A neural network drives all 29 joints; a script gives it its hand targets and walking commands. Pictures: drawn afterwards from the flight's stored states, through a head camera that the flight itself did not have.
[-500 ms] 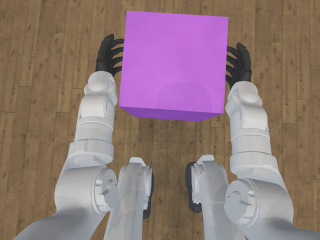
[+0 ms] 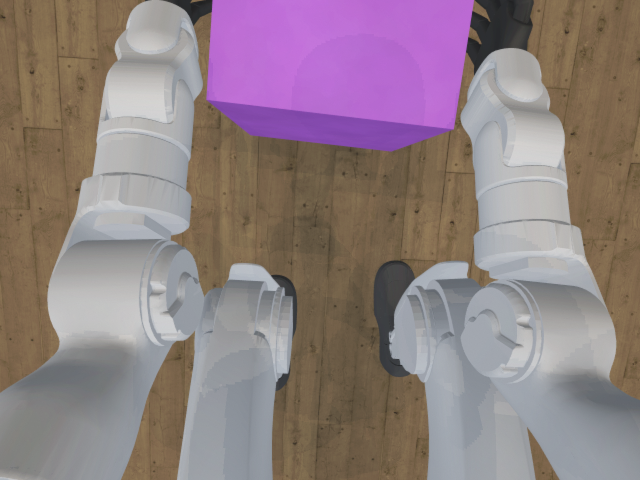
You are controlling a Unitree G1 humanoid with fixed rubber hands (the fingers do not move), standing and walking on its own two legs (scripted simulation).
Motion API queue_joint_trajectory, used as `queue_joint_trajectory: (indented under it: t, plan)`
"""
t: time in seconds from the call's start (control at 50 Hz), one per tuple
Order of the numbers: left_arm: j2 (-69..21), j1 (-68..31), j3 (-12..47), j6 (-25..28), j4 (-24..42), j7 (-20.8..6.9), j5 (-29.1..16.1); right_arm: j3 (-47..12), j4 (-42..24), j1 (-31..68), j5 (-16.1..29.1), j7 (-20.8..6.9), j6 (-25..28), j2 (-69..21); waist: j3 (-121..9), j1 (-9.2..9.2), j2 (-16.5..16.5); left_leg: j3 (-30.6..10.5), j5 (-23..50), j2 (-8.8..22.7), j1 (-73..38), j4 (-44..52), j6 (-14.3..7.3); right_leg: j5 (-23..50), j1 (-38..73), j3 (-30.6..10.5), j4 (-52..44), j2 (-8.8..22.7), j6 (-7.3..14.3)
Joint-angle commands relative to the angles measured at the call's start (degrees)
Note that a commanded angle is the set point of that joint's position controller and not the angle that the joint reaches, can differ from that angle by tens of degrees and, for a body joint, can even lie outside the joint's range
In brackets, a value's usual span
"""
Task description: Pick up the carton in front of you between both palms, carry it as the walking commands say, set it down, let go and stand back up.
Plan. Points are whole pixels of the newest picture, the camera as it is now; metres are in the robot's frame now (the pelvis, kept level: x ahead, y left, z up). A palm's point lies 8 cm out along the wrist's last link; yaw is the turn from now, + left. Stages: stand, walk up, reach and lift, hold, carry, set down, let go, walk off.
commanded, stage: set down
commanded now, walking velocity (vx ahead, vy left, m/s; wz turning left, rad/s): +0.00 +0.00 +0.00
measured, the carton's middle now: (335, 41) +0.55 +0.01 -0.23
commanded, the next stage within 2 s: none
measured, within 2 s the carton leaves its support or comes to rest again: rests again in 0.66 s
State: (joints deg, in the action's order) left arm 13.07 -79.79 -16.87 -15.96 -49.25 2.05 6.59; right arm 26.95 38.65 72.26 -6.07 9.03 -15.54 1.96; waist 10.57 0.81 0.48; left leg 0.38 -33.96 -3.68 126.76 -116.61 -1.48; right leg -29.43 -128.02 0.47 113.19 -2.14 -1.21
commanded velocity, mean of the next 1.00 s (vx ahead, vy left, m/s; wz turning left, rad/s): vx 0.00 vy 0.00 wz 0.00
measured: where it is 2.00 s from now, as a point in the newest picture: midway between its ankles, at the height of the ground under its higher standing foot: (335, 344)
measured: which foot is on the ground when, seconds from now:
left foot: down 0.00-1.00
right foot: down 0.00-1.00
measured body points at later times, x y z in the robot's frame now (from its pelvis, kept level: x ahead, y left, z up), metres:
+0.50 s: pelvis +0.01 +0.00 -0.05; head +0.37 +0.03 +0.21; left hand +0.58 +0.15 -0.21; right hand +0.56 -0.15 -0.20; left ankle +0.09 +0.10 -0.39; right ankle +0.12 -0.12 -0.39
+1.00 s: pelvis +0.00 +0.00 -0.05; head +0.37 +0.04 +0.19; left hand +0.58 +0.15 -0.22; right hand +0.56 -0.16 -0.21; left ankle +0.09 +0.10 -0.39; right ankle +0.12 -0.12 -0.39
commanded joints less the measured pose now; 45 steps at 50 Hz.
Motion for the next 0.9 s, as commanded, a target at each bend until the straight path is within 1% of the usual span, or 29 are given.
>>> queue_joint_trajectory:
  t: [0.0,0.02,0.04,0.08,0.12,0.16,0.2,0.26,0.3,0.36,0.44,0.48,0.56,0.64,0.76,0.88]
  plan:
    - [-50.4,-33.9,25.8,2.1,3.3,-13.9,-10.3,-30.0,-3.6,45.0,9.5,-13.1,2.8,-42.7,-74.5,1.38,-4.4,-0.5,23.9,-3.4,-37.8,6.7,1.8,20.4,39.7,3.4,-0.1,-5.2,-0.4]
    - [-50.2,-34.5,26.2,2.2,3.1,-13.8,-10.7,-29.9,-3.4,45.5,9.9,-13.2,3.0,-42.2,-74.1,1.62,-4.8,-0.7,24.3,-3.3,-38.4,6.0,1.8,20.4,38.9,3.5,0.6,-5.1,-0.4]
    - [-50.2,-35.3,26.7,2.4,3.9,-13.5,-11.2,-29.7,-2.6,44.4,10.6,-13.4,3.1,-43.0,-74.0,1.30,-5.5,-0.6,25.1,-3.3,-39.2,5.4,2.0,20.7,38.1,3.5,1.2,-5.2,-0.3]
    - [-49.5,-36.2,27.1,3.0,4.5,-13.2,-11.3,-27.8,1.3,41.7,11.1,-14.1,3.0,-44.2,-72.3,1.38,-7.5,-1.0,27.3,-3.0,-40.8,4.5,2.1,21.6,35.3,3.5,2.5,-5.1,0.0]
    - [-49.5,-34.9,26.5,3.0,3.0,-13.2,-10.6,-25.2,5.0,38.7,10.5,-15.2,2.5,-44.7,-68.6,1.58,-9.4,-1.6,29.1,-2.6,-42.8,3.7,2.2,20.0,29.7,3.7,3.2,-5.2,0.1]
    - [-50.6,-33.7,26.4,2.7,2.0,-13.4,-10.3,-24.4,5.6,38.4,10.2,-16.3,2.3,-44.7,-67.0,1.84,-10.4,-2.1,30.2,-2.6,-44.7,3.0,2.3,18.6,25.6,4.0,3.6,-5.1,0.1]
    - [-52.5,-32.8,27.1,2.7,2.2,-13.5,-10.8,-25.2,4.5,38.9,10.6,-17.0,2.4,-45.2,-68.5,2.16,-10.3,-2.7,32.8,-2.7,-46.7,2.1,2.4,19.0,24.0,4.3,4.3,-5.0,-0.1]
    - [-53.7,-34.3,28.2,3.3,4.3,-13.1,-12.3,-26.6,2.7,39.9,12.1,-17.1,2.9,-46.0,-71.9,2.76,-9.2,-3.4,37.2,-2.9,-48.7,0.4,2.3,21.6,24.1,4.5,5.3,-4.9,-0.3]
    - [-53.0,-34.7,27.8,3.6,4.2,-13.0,-12.6,-26.9,3.0,39.7,12.8,-16.9,3.0,-46.2,-70.8,2.49,-8.8,-3.3,37.7,-2.9,-47.5,-0.1,2.0,22.4,23.8,4.3,5.7,-4.9,-0.4]
    - [-50.9,-33.5,26.2,4.1,1.5,-13.0,-11.8,-26.0,4.3,39.7,12.8,-16.7,3.3,-45.7,-65.5,1.81,-7.6,-2.7,33.2,-3.1,-41.7,0.0,1.5,21.6,23.9,3.9,6.0,-5.1,-0.4]
    - [-48.3,-33.0,23.5,4.7,-2.4,-13.5,-10.2,-24.4,6.6,40.5,11.8,-16.2,3.6,-44.5,-57.0,0.63,-5.3,-1.2,22.3,-3.4,-29.5,0.6,0.7,18.1,27.7,2.7,5.8,-5.1,-0.2]
    - [-46.7,-33.0,21.9,4.9,-4.2,-14.0,-9.5,-23.7,8.2,40.2,11.2,-15.8,3.5,-44.3,-53.7,0.19,-3.9,-0.7,18.3,-3.3,-24.5,0.6,0.2,16.8,30.1,2.2,5.6,-5.1,-0.2]
    - [-43.9,-32.3,18.7,4.7,-7.4,-15.2,-7.4,-21.7,10.9,39.6,9.8,-15.9,3.1,-43.9,-46.8,-0.45,-2.6,-0.2,12.8,-2.7,-18.9,0.6,-0.6,13.5,30.3,1.4,4.9,-5.4,-0.1]
    - [-42.1,-29.9,16.1,4.1,-10.5,-15.9,-5.0,-19.6,13.0,38.5,8.3,-16.3,3.0,-42.3,-40.7,-1.23,-3.0,-0.4,10.7,-2.4,-17.5,0.5,-0.9,10.5,27.7,1.3,5.1,-5.7,0.1]
    - [-39.8,-26.1,13.8,3.3,-12.4,-15.9,-2.2,-17.7,14.6,36.5,7.5,-17.1,3.1,-39.5,-35.8,-1.93,-2.0,-1.8,11.7,-2.2,-18.9,0.5,-1.1,9.4,23.8,1.6,5.7,-6.0,0.1]
    - [-37.3,-23.8,12.0,2.1,-14.2,-15.7,0.4,-14.2,17.2,34.0,5.5,-17.8,2.5,-35.7,-30.5,-2.05,-3.4,-2.8,10.6,-2.1,-20.7,1.1,-0.9,5.9,18.8,1.8,6.2,-5.8,0.3]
